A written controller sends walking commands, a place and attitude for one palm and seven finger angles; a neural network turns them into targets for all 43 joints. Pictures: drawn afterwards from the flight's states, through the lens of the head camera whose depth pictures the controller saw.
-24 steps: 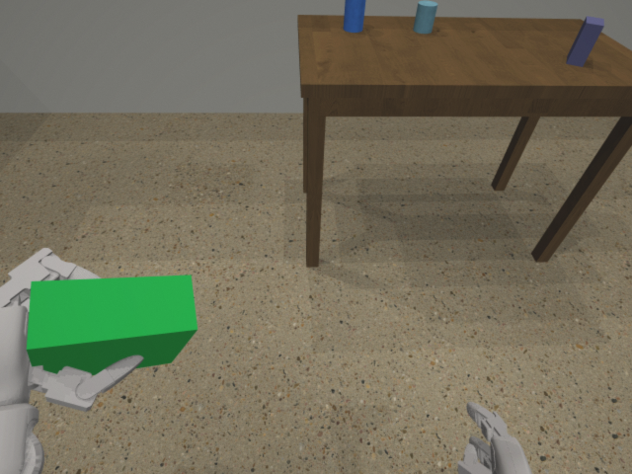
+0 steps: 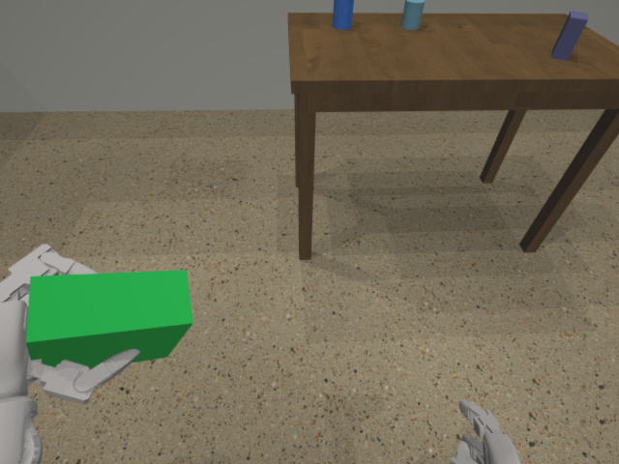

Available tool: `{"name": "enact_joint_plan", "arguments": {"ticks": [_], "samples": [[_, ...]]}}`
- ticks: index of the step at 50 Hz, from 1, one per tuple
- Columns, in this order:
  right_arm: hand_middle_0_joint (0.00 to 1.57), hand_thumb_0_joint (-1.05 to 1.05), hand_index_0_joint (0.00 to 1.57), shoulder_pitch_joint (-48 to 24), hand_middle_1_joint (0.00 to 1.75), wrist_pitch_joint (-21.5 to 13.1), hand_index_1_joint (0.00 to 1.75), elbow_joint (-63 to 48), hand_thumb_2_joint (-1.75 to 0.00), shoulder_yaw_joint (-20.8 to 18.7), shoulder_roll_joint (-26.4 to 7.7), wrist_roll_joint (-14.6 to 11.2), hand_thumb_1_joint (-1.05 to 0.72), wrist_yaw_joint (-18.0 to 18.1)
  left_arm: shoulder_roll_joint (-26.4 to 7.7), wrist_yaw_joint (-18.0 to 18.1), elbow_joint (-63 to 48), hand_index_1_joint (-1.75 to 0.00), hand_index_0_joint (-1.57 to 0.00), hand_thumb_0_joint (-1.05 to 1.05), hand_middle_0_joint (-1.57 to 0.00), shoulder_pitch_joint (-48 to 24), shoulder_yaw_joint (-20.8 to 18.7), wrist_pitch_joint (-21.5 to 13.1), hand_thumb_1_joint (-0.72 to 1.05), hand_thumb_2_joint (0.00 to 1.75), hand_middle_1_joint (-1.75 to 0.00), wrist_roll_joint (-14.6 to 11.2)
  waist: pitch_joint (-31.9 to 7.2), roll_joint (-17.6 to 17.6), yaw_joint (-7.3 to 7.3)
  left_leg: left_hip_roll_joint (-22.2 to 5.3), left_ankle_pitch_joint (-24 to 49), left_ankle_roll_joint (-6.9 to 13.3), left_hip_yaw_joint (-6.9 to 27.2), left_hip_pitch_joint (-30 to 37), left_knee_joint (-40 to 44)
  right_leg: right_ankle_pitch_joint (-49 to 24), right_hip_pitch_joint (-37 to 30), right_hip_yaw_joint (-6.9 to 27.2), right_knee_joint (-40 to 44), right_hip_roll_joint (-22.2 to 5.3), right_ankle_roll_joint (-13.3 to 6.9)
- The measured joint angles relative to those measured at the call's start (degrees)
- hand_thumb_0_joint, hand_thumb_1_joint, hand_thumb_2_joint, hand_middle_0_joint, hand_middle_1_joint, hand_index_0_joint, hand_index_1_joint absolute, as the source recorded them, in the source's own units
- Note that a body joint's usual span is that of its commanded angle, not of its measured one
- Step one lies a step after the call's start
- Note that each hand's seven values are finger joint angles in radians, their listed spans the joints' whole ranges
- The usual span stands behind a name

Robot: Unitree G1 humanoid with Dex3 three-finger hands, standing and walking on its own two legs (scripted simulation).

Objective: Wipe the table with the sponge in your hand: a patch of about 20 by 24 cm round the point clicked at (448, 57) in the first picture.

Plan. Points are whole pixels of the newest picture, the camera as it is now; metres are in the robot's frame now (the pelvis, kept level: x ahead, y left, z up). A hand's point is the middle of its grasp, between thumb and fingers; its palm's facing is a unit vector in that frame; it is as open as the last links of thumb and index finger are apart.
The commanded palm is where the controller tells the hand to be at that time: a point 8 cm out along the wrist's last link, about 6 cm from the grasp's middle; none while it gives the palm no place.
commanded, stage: walk to a spot facing it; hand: left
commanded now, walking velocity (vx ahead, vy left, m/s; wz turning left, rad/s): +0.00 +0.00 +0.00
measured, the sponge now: (134, 321) +0.23 +0.20 +0.13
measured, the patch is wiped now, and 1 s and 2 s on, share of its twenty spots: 0.00 0.00 0.00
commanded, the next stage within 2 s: none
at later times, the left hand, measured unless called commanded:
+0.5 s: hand (175, 291) +0.25 +0.16 +0.15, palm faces +0.31 -0.84 -0.44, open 9.9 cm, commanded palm +0.21 +0.21 +0.18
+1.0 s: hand (298, 194) +0.40 +0.05 +0.16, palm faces -0.01 -0.91 -0.42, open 9.9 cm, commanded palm +0.37 +0.10 +0.18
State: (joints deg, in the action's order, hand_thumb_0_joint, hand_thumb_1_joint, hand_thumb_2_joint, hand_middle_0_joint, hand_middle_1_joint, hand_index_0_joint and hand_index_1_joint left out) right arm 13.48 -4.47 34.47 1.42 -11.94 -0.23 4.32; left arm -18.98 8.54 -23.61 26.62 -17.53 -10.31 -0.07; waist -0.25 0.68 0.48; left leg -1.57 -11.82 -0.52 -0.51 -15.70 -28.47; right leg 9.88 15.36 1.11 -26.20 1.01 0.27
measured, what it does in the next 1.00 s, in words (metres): walks ahead, turning right: left foot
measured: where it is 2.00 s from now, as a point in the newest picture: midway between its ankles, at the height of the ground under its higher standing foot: (415, 456)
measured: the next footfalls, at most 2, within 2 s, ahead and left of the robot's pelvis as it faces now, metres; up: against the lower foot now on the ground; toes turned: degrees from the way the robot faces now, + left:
left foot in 0.86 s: +0.18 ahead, +0.06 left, +0.00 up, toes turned -17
right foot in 1.18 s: +0.17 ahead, -0.28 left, +0.00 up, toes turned -44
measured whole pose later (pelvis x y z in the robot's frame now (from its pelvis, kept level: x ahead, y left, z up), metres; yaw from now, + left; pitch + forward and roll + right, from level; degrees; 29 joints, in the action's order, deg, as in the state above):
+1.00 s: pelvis +0.10 -0.07 -0.01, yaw -29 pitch +1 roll +2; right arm 12.3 -4.0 32.7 0.6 -10.1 -0.1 2.3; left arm -21.0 7.9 -24.2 25.5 -20.7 -13.2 0.4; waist -1.9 -2.1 0.8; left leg -5.9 -18.6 -2.5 -10.2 -12.2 -30.4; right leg 24.5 31.3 -1.0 -65.7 0.8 0.4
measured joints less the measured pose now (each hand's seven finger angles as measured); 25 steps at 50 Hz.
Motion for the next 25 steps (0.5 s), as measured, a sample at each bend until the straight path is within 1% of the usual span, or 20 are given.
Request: {"name": "enact_joint_plan", "arguments": {"ticks": [4, 8, 12, 16, 18, 20, 21, 22, 23, 24, 25], "samples": [[0.2, 0.01, 0.2, -0.01, 0.3, -0.14, 0.3, -0.19, -0.9, 0.02, 0.06, -0.05, -0.9, 0.02, -0.1, 0.02, -0.41, -1.33, -0.77, 0.0, -0.77, 0.09, -0.13, -0.02, -0.47, 0.98, -1.33, 0.01, 0.04, -0.18, 0.18, 0.01, 0.03, -0.02, -0.27, 0.11, 0.14, 0.08, 0.2, 0.27, -0.28, -0.01, 0.0], [0.2, 0.01, 0.2, -0.58, 0.3, -0.15, 0.3, -0.93, -0.9, -0.01, 0.35, -0.16, -0.9, -0.24, -0.13, 0.13, -0.97, -1.33, -0.77, 0.0, -0.77, 0.09, -0.96, -0.14, -0.47, 0.98, -1.33, -0.15, 0.08, -0.47, 1.16, -0.6, -0.61, -0.23, -1.8, -0.46, -0.86, 0.44, 1.82, 1.77, -2.06, 0.62, -0.16], [0.2, 0.01, 0.2, -1.57, 0.3, 0.07, 0.3, -2.07, -0.9, -0.14, 0.68, -0.34, -0.9, -0.59, -0.04, 0.25, -1.13, -1.33, -0.77, 0.0, -0.77, -1.12, -1.6, 0.08, -0.47, 0.98, -1.33, -0.35, 0.46, -0.97, 1.91, -1.36, -1.88, -0.55, -3.57, -1.88, -3.35, 1.61, 4.62, 3.49, -5.85, 1.47, -0.43], [0.2, 0.01, 0.2, -2.06, 0.3, 0.28, 0.3, -2.79, -0.9, -0.24, 0.73, -0.13, -0.9, -0.86, 0.33, 0.07, -1.44, -1.33, -0.77, 0.0, -0.77, -2.16, -1.54, 0.28, -0.47, 0.98, -1.33, -0.55, 0.46, -1.49, 1.97, -2.12, -4.27, -0.6, -5.12, -3.68, -6.94, 3.93, 7.72, 4.77, -10.75, 2.27, -0.95], [0.2, 0.01, 0.2, -1.87, 0.3, 0.2, 0.3, -2.83, -0.9, -0.27, 0.64, 0.19, -0.9, -0.77, 0.57, -0.07, -1.84, -1.33, -0.77, 0.0, -0.77, -2.05, -1.54, 0.12, -0.47, 0.98, -1.33, -0.55, 0.28, -1.39, 1.84, -2.79, -5.29, -0.62, -5.85, -4.18, -8.37, 7.05, 9.11, 4.86, -13.52, 2.63, -1.23], [0.2, 0.01, 0.2, -1.62, 0.3, -0.01, 0.3, -2.69, -0.9, -0.37, 0.68, 0.34, -0.9, -0.64, 0.48, -0.14, -2.07, -1.33, -0.77, 0.0, -0.77, -1.62, -1.89, -0.32, -0.47, 0.98, -1.33, -0.61, 0.51, -0.92, 1.72, -3.83, -6.15, -1.23, -6.42, -4.16, -9.89, 10.98, 10.02, 3.76, -16.36, 2.48, -1.11], [0.2, 0.01, 0.2, -1.37, 0.3, -0.12, 0.3, -2.58, -0.9, -0.47, 0.79, 0.39, -0.9, -0.68, 0.31, -0.18, -2.01, -1.33, -0.77, 0.0, -0.77, -1.36, -2.13, -0.54, -0.47, 0.98, -1.33, -0.57, 0.68, -0.62, 1.76, -4.44, -6.89, -1.66, -6.74, -3.89, -10.71, 12.76, 10.05, 2.41, -17.57, 2.04, -0.75], [0.2, 0.01, 0.2, -1.06, 0.3, -0.26, 0.3, -2.44, -0.9, -0.55, 0.86, 0.38, -0.9, -0.75, 0.14, -0.26, -1.85, -1.33, -0.77, 0.0, -0.77, -1.17, -2.36, -0.72, -0.47, 0.98, -1.33, -0.53, 0.85, -0.15, 1.87, -5.24, -7.75, -2.12, -7.04, -3.54, -11.61, 13.27, 9.86, 1.2, -18.13, 1.73, -0.73], [0.2, 0.01, 0.2, -0.68, 0.3, -0.4, 0.3, -2.27, -0.9, -0.63, 0.81, 0.41, -0.9, -0.86, 0.04, -0.34, -1.64, -1.33, -0.77, 0.0, -0.77, -1.16, -2.46, -0.84, -0.47, 0.98, -1.33, -0.41, 1.12, 0.61, 1.9, -6.22, -8.71, -2.61, -7.08, -3.18, -12.71, 11.99, 9.34, -0.13, -18.02, 1.61, -1.0], [0.2, 0.01, 0.2, -0.18, 0.3, -0.51, 0.3, -2.14, -0.9, -0.71, 0.69, 0.42, -0.9, -1.01, -0.17, -0.44, -1.48, -1.33, -0.77, 0.0, -0.77, -1.32, -2.46, -1.0, -0.47, 0.98, -1.33, -0.25, 1.29, 1.36, 1.82, -7.17, -9.93, -2.64, -6.91, -3.12, -14.22, 8.8, 8.7, -1.36, -17.39, 1.7, -1.78], [0.2, 0.01, 0.2, 0.26, 0.3, -0.46, 0.3, -1.79, -0.9, -0.84, 0.68, 0.37, -0.9, -1.22, -0.5, -0.53, -1.37, -1.33, -0.77, 0.0, -0.77, -1.74, -2.38, -1.2, -0.47, 0.98, -1.33, -0.04, 1.13, 1.34, 1.77, -7.07, -13.52, -2.4, -6.31, -4.0, -17.13, 7.52, 8.91, -1.74, -17.99, 1.87, -3.22]]}}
